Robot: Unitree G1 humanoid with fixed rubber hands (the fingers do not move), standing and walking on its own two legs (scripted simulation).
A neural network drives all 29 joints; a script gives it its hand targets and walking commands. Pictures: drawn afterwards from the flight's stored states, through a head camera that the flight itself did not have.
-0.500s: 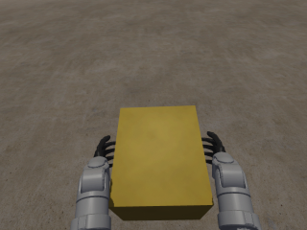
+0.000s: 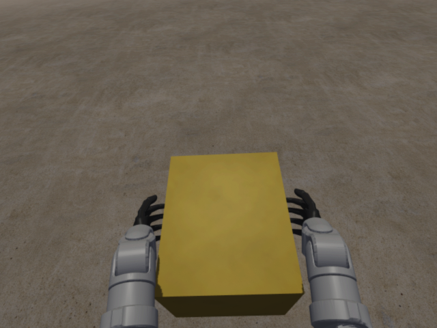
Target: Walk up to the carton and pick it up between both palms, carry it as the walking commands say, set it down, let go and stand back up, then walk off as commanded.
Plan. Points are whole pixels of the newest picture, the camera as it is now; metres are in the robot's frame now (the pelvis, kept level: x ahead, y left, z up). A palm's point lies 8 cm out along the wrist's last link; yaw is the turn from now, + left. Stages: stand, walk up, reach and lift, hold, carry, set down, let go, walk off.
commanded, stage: hold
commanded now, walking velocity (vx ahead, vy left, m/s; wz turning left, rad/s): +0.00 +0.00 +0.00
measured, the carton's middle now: (226, 234) +0.32 +0.00 -0.03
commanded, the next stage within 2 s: carry in 0.52 s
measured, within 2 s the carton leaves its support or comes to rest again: neither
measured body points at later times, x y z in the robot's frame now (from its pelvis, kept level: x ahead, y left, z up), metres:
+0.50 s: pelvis +0.00 +0.00 +0.00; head -0.04 -0.01 +0.45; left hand +0.29 +0.16 +0.04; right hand +0.29 -0.16 +0.04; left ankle +0.00 +0.12 -0.75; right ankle +0.04 -0.11 -0.75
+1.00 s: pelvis -0.07 +0.01 -0.03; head -0.07 +0.02 +0.42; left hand +0.22 +0.15 +0.04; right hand +0.20 -0.17 +0.04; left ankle -0.05 +0.11 -0.72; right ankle +0.04 -0.11 -0.75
